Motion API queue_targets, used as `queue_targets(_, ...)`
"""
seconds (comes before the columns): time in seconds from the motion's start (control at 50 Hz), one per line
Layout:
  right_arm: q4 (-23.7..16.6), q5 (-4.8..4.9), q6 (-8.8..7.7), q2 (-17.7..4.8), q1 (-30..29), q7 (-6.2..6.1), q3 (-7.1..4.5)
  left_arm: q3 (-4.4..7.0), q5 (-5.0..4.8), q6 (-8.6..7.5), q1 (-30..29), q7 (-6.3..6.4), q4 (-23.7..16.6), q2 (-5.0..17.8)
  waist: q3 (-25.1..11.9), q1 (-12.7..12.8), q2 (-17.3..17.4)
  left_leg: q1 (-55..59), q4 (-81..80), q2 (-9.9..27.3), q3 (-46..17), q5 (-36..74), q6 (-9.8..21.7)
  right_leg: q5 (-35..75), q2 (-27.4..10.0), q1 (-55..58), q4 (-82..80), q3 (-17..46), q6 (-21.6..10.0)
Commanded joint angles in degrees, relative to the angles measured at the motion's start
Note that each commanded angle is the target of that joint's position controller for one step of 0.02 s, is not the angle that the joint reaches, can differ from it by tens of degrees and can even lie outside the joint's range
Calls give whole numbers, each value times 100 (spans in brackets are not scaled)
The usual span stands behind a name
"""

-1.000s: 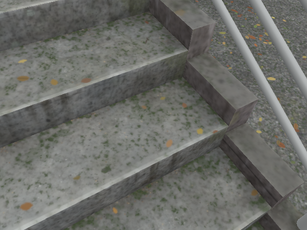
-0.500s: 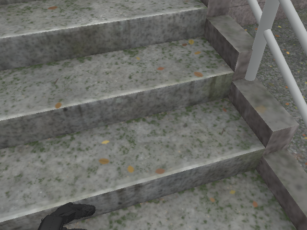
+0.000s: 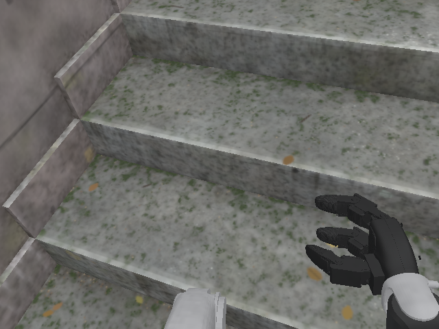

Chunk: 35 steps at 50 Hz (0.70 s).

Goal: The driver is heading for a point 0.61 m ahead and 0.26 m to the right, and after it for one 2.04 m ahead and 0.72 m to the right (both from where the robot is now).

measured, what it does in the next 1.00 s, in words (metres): climbs, turning right: left foot 0.15 m higher, then right foot 0.15 m higher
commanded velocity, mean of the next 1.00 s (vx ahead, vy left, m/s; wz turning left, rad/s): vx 0.74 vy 0.00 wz -0.67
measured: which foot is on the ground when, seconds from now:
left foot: up 0.00-0.08, down 0.10-0.52, up 0.54-0.82, down 0.84-1.00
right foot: down 0.00-0.12, up 0.14-0.50, down 0.52-0.86, up 0.88-1.00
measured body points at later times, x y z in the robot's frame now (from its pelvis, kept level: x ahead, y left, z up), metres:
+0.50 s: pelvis +0.40 -0.04 +0.17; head +0.41 -0.05 +0.62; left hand +0.71 +0.06 +0.15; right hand +0.28 -0.26 +0.03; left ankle +0.22 +0.09 -0.55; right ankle +0.51 -0.13 -0.39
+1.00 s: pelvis +0.74 -0.17 +0.42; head +0.74 -0.19 +0.87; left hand +1.05 -0.08 +0.34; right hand +0.64 -0.43 +0.30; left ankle +0.90 -0.11 -0.28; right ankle +0.64 -0.23 -0.13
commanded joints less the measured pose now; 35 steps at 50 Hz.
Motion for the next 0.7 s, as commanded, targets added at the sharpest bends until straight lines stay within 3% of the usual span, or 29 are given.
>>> queue_targets(0.02, -916, 218, -176, 64, -1082, 176, 255, 40, -300, -14, 148, 245, -119, 608, 833, -320, -943, 2242, -3156, 346, 1325, -138, 196, 4430, -924, -1468, -2676, 660, -468)
queue_targets(0.04, -625, 289, -200, 37, -958, 251, 237, -3, -432, 67, 300, 278, -148, 575, 201, -225, -441, 3887, -4188, -215, 2030, -194, 179, 7502, -644, -1320, -2084, 531, -569)
queue_targets(0.06, -372, 280, -165, 108, -89, 195, 198, 86, -353, -30, 537, 259, -225, 1184, -782, -475, -1079, 5490, -3848, -824, 2045, -279, 190, 11503, -1073, -1087, -912, 714, -625)
queue_targets(0.08, -233, 281, -108, -111, 1188, 128, 40, 329, -209, -140, 122, 200, -481, 1990, -1275, -1132, -2219, 5706, -4557, -727, 1397, -563, 246, 12737, -1418, -175, 142, 1009, -779)
queue_targets(0.1, -1, 186, -66, -570, 2230, 7, -172, 499, -315, -201, -417, 63, -727, 2252, -1849, -1826, -2663, 6506, -5405, -662, 880, -593, 386, 12870, -1526, 49, 1537, 1135, -966)
queue_targets(0.12, 355, -29, -129, -1247, 2759, -93, -452, 545, -410, -222, -836, -66, -1090, 1917, -2184, -1938, -2410, 7804, -6042, -30, -406, -1139, 564, 10848, -1057, -1307, 3335, 1327, -984)
queue_targets(0.14, 628, -167, -265, -1948, 3036, -60, -721, 456, -480, -261, -1128, -279, -1671, 1071, -2512, -1712, -322, 8864, -8007, 1799, -3928, -752, 970, 3407, 454, -3507, 6286, 1704, -670)
queue_targets(0.16, 713, -186, -236, -1731, 2987, -33, -767, 582, -415, -295, -1433, -323, -1820, 1152, -2847, -1665, -572, 8690, -9087, 2217, -5029, -667, 744, 2094, 566, -4017, 8474, 2682, -753)
queue_targets(0.2, 1390, -54, -477, -1180, 2447, 37, -656, 418, -264, -86, -1974, -167, -2270, 329, -922, -948, -1137, 7367, -9095, 2078, -3432, -71, 767, 1975, 58, -5193, 9494, 2217, -838)
queue_targets(0.22, 1859, -123, -538, -713, 2571, 14, -549, 295, -176, 15, -2123, -142, -2452, -38, -266, -640, -1057, 7000, -9067, 1819, -2585, 568, 661, 1547, 27, -5748, 9882, 2213, -958)
queue_targets(0.26, 2417, -198, -589, 140, 2767, 23, -287, -1, -146, 323, -1754, -204, -2361, -650, 110, -60, -590, 6415, -9206, 1575, -1263, 789, 209, 1177, 62, -6219, 10750, 2343, -1204)
queue_targets(0.3, 2672, -227, -723, 195, 2739, 76, -195, -97, -271, 606, -2168, -86, -2579, -661, 847, 163, -537, 5878, -9825, 1645, -362, 584, -164, 448, 81, -6885, 10402, 2557, -1221)
queue_targets(0.34, 3012, -206, -889, -43, 2899, 106, -150, -245, -286, 811, -3020, 144, -3024, -848, 1323, 227, 25, 5386, -10523, 1696, 196, 791, -181, -100, 340, -7628, 11513, 2201, -1363)
queue_targets(0.38, 3154, -66, -853, -334, 2919, 77, -70, -333, -287, 876, -3902, 185, -3530, -604, 1604, 479, -378, 5021, -11026, 1172, 1082, 917, -569, 0, 253, -7499, 9887, 1855, -1396)
queue_targets(0.4, 3075, 36, -799, -522, 2880, -14, -41, -304, -377, 955, -3862, 118, -3491, -170, 1509, 463, -472, 4306, -11684, 1000, 1577, 1966, -405, 457, 375, -6186, 8275, 1193, -1241)
queue_targets(0.42, 3073, 203, -833, -762, 3010, -149, -38, -304, -301, 983, -3691, 56, -3471, 85, 1081, 517, -420, 4100, -11961, 908, 1776, 2840, -240, 799, 306, -4689, 7273, 550, -1135)
queue_targets(0.44, 2756, 388, -845, -1008, 2802, -267, -25, -174, -189, 978, -3057, -66, -3092, 392, 274, 733, -565, 4357, -11277, 849, 2101, 6610, -163, 1013, 668, -3050, 6882, 89, -1199)
queue_targets(0.46, 2539, 542, -898, -1795, 2913, -382, -193, -48, -281, 995, -2548, -132, -2766, 732, -961, 904, -341, 4902, -10412, 911, 1923, 9417, -32, 1258, 1116, -1732, 6647, -58, -1139)
queue_targets(0.48, 2265, 493, -974, -2580, 2621, -372, -451, 56, -249, 986, -1545, -66, -2617, 862, -1492, 1360, 394, 6284, -9048, 1368, 1738, 11709, -51, 613, 936, -1817, 6202, 25, -1187)
queue_targets(0.5, 2046, 522, -884, -2645, 2297, -282, -576, 145, -209, 910, -781, -51, -2459, 1123, -1903, 1615, 771, 7074, -7675, 1680, 1442, 12497, -81, 51, 986, -1497, 5564, 181, -1269)
queue_targets(0.52, 1754, 463, -814, -2462, 2162, -101, -620, 323, -216, 738, -679, -66, -2447, 1454, -1844, 1601, 600, 6960, -5493, 1365, 1288, 10973, -64, -310, 1186, -1044, 3731, 965, -1492)
queue_targets(0.54, 1532, 116, -786, -1566, 1805, 100, -520, 509, -375, 612, -1457, -175, -2267, 1575, -980, 1030, -411, 5480, -3065, 447, 747, 3812, -314, 468, 1091, -948, 1708, 2441, -1682)
queue_targets(0.56, 698, -235, -862, -796, 2315, 218, -306, 605, -235, 741, -2133, -72, -2250, 2069, -1034, -148, -2183, 3022, -538, -485, 156, 1275, -763, 3307, 93, 102, 1067, 5216, -2357)
queue_targets(0.58, 371, -432, -939, -671, 2278, 220, -196, 551, -300, 792, -2119, 51, -2316, 1815, -1434, -178, -1094, 2250, 526, -289, -348, 1251, -587, 1710, -179, 199, 375, 6283, -2557)
queue_targets(0.6, 172, -335, -973, -612, 1975, 175, -141, 445, -146, 711, -1939, 62, -2161, 1456, -810, -155, -596, 1701, 1270, -291, -373, 1006, -610, 1153, -308, -315, -47, 6599, -2512)
queue_targets(0.62, -22, -342, -928, -341, 1628, 97, -11, 385, -50, 623, -1697, 54, -1812, 1312, 130, -378, -165, 983, 1510, -220, -361, 573, -587, 1716, -209, -890, 63, 6040, -2259)
queue_targets(0.64, -246, -375, -779, 40, 1467, -4, 154, 414, -27, 528, -1379, -7, -1527, 1323, 446, -474, -199, 635, 1854, -198, -346, 178, -506, 2470, -47, -1269, 319, 5168, -2045)
queue_targets(0.68, -256, -307, -598, -146, 1434, -148, 194, 289, -110, 391, -1437, -89, -1427, 1093, 974, -645, 73, 577, 1103, 14, 26, -378, -519, 3391, 145, -2095, 194, 4013, -1542)
queue_targets(0.7, -795, -188, -504, -1038, 589, 61, 146, -102, 310, 398, -1066, -374, -564, 342, -465, -943, -187, 416, -171, -97, -189, -1336, -132, 4120, 132, -1740, 738, 3332, -1528)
